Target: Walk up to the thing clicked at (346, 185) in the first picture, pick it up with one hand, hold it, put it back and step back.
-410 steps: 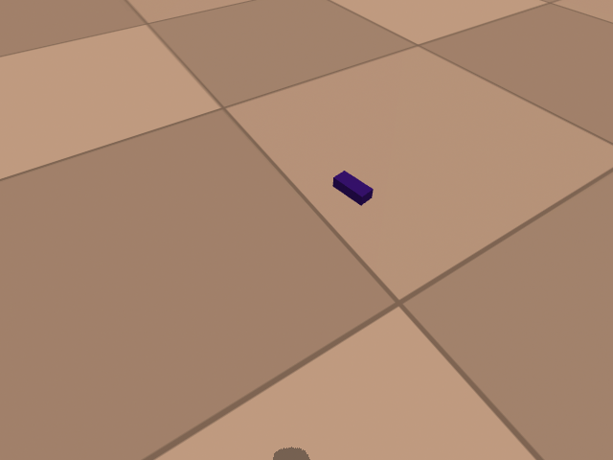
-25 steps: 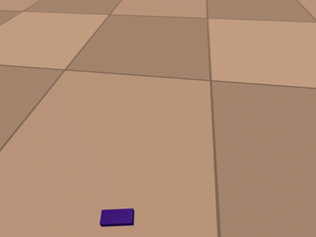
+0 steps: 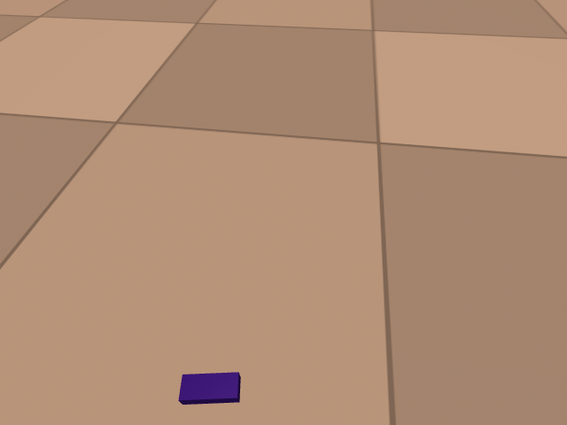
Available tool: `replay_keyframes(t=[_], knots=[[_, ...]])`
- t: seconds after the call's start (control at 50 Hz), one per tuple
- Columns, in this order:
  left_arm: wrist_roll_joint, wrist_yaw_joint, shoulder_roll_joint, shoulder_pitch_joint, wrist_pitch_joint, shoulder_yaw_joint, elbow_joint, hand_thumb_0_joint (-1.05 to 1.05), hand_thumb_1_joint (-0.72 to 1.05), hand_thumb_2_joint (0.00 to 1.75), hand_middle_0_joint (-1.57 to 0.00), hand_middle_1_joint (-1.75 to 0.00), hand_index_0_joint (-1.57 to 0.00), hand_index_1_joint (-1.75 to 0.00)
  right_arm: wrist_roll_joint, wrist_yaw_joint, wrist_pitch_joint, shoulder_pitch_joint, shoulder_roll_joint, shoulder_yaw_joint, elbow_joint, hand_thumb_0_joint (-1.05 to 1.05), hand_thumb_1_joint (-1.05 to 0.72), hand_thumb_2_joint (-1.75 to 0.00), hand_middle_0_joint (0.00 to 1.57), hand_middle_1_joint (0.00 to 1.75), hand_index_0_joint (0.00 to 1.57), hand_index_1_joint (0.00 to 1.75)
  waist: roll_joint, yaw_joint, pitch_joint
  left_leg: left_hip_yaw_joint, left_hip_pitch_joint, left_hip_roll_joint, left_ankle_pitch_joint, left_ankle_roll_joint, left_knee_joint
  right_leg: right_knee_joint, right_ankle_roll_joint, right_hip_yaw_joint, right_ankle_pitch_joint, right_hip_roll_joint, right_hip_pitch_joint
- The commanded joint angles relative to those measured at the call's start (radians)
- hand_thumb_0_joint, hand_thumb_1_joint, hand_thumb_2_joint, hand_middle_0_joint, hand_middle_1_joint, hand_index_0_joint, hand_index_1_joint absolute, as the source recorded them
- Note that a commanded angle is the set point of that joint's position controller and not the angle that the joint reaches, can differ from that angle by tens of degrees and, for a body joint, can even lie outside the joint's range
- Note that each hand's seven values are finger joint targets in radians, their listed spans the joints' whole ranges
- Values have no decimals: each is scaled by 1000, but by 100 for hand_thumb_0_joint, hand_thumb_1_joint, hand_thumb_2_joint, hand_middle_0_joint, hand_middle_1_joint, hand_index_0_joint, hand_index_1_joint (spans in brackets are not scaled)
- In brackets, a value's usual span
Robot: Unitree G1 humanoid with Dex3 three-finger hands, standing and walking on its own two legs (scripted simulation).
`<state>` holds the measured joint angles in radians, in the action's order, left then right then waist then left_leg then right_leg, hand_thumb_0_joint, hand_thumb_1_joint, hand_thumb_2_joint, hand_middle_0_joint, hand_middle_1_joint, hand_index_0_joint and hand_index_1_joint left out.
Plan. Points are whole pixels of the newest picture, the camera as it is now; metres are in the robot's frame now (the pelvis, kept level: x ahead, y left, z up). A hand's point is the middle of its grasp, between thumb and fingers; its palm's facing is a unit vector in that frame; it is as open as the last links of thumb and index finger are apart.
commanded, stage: stand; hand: left
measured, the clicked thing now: (210, 388) +0.37 +0.27 -0.76
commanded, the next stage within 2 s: none
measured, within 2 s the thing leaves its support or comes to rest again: neither
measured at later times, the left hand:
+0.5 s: hand out of the picture +0.08 +0.26 -0.16, palm faces -0.03 -0.93 -0.35, open 7.4 cm
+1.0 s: hand out of the picture +0.08 +0.25 -0.16, palm faces -0.04 -0.93 -0.35, open 7.4 cm
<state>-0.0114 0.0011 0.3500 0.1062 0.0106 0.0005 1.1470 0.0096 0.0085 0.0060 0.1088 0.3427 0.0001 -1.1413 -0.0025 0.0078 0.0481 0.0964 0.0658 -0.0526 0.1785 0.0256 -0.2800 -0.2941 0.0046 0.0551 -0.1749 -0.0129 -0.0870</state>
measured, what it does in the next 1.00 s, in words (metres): stands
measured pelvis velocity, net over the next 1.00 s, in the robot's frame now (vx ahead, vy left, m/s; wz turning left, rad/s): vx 0.00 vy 0.00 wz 0.00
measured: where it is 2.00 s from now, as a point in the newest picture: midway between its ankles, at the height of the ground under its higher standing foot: outside the picture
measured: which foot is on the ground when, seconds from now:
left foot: down 0.00-1.00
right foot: down 0.00-1.00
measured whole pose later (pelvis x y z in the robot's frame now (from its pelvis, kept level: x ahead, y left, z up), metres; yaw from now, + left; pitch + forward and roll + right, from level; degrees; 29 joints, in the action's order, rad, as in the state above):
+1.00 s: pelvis +0.00 +0.00 +0.00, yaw +0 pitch -2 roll +0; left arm -0.01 0.00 0.35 0.11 0.01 0.01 1.14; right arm 0.01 0.01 0.01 0.11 0.34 0.00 -1.14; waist 0.00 0.01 0.04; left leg 0.10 0.06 -0.05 0.18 0.02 -0.28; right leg -0.30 0.00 0.05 -0.18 -0.02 -0.08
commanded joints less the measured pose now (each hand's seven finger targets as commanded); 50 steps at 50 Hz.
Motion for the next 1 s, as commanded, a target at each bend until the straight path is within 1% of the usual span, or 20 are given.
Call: replay_keyframes(t=[0.0,0.08,0.12,0.16,0.2,0.24,0.3,0.44,0.46,0.48,0.52,0.58,0.62,0.68,0.7,0.74,0.8,0.84,0.92,0.98], knots=[[4,9,218,-38,23,-39,-63,0,90,90,-20,-30,-20,-30,2,-16,27,-35,213,32,58,0,-90,-90,20,30,20,30,-12,-5,-84,-104,-20,-120,-145,-32,38,36,20,-119,190,-137,-2],[5,10,221,-39,22,-40,-60,0,90,90,-20,-30,-20,-30,2,-17,25,-28,208,32,55,0,-90,-90,20,30,20,30,8,-2,-82,-105,-27,-120,-156,-30,39,35,19,-119,196,-137,-7],[4,10,214,-36,22,-37,-63,0,90,90,-20,-30,-20,-30,3,-18,26,-34,216,33,57,0,-90,-90,20,30,20,30,-7,-7,-86,-102,-26,-119,-166,-31,33,36,18,-118,207,-136,-8],[3,10,216,-45,23,-37,-62,0,90,90,-20,-30,-20,-30,4,-17,26,-26,212,32,57,0,-90,-90,20,30,20,30,-2,0,-84,-102,-18,-120,-155,-33,35,34,20,-121,207,-140,1],[4,11,216,-39,23,-37,-61,0,90,90,-20,-30,-20,-30,2,-17,25,-33,215,35,58,0,-90,-90,20,30,20,30,5,-4,-89,-104,-36,-123,-165,-34,32,33,19,-118,206,-138,-5],[5,11,216,-40,23,-36,-61,0,90,90,-20,-30,-20,-30,2,-17,24,-28,211,34,55,0,-90,-90,20,30,20,30,6,-2,-69,-103,-20,-117,-162,-29,38,40,17,-117,204,-135,-13],[4,12,215,-40,24,-36,-64,0,90,90,-20,-30,-20,-30,5,-16,24,-24,213,34,59,0,-90,-90,20,30,20,30,3,-1,-77,-98,-15,-118,-150,-34,31,43,17,-121,203,-141,-4],[4,11,216,-38,26,-35,-64,0,90,90,-20,-30,-20,-30,3,-16,24,-33,216,36,59,0,-90,-90,20,30,20,30,-5,-3,-85,-103,-28,-122,-153,-35,30,41,17,-118,201,-139,-4],[2,12,217,-46,25,-36,-66,0,90,90,-20,-30,-20,-30,4,-17,24,-30,212,36,61,0,-90,-90,20,30,20,30,1,1,-92,-99,-24,-120,-155,-35,28,35,18,-118,209,-140,-1],[2,12,218,-43,25,-36,-68,0,90,90,-20,-30,-20,-30,4,-17,24,-30,209,34,60,0,-90,-90,20,30,20,30,1,-2,-83,-99,-20,-119,-157,-32,34,38,17,-117,213,-137,-10],[5,11,216,-42,24,-35,-64,0,90,90,-20,-30,-20,-30,4,-17,25,-31,212,35,57,0,-90,-90,20,30,20,30,-4,-2,-71,-103,-16,-118,-154,-30,37,39,15,-119,198,-137,-11],[3,11,218,-40,23,-36,-66,0,90,90,-20,-30,-20,-30,3,-16,24,-33,213,37,58,0,-90,-90,20,30,20,30,-2,-4,-86,-105,-25,-122,-156,-33,36,33,19,-115,195,-136,-5],[5,11,216,-45,24,-34,-65,0,90,90,-20,-30,-20,-30,4,-16,25,-27,209,34,58,0,-90,-90,20,30,20,30,2,-1,-80,-101,-14,-117,-155,-31,37,41,17,-118,204,-137,-2],[3,11,217,-43,24,-35,-66,0,90,90,-20,-30,-20,-30,4,-18,25,-34,216,37,58,0,-90,-90,20,30,20,30,-7,-5,-91,-99,-26,-121,-160,-34,31,33,21,-122,212,-141,0],[6,11,215,-46,23,-34,-65,0,90,90,-20,-30,-20,-30,4,-16,26,-26,208,34,56,0,-90,-90,20,30,20,30,-2,-1,-82,-102,-16,-117,-161,-30,39,35,20,-120,207,-139,0],[3,10,210,-36,24,-32,-64,0,90,90,-20,-30,-20,-30,2,-16,26,-36,217,37,57,0,-90,-90,20,30,20,30,-7,-7,-91,-100,-34,-120,-158,-36,31,39,19,-122,213,-139,-2],[4,12,221,-42,25,-36,-65,0,90,90,-20,-30,-20,-30,3,-15,26,-27,208,36,59,0,-90,-90,20,30,20,30,12,-1,-83,-101,-34,-120,-164,-34,38,36,19,-119,213,-139,-4],[4,12,217,-41,26,-35,-67,0,90,90,-20,-30,-20,-30,4,-17,26,-29,216,38,60,0,-90,-90,20,30,20,30,4,-3,-85,-97,-36,-120,-167,-36,31,39,18,-120,218,-139,-8],[3,12,215,-35,26,-34,-65,0,90,90,-20,-30,-20,-30,2,-16,24,-34,211,37,58,0,-90,-90,20,30,20,30,4,-5,-69,-101,-30,-121,-147,-34,36,46,16,-118,198,-136,-20],[6,12,220,-41,24,-36,-65,0,90,90,-20,-30,-20,-30,4,-15,24,-21,208,36,57,0,-90,-90,20,30,20,30,6,2,-66,-101,-19,-118,-129,-31,41,45,17,-120,175,-135,-17]])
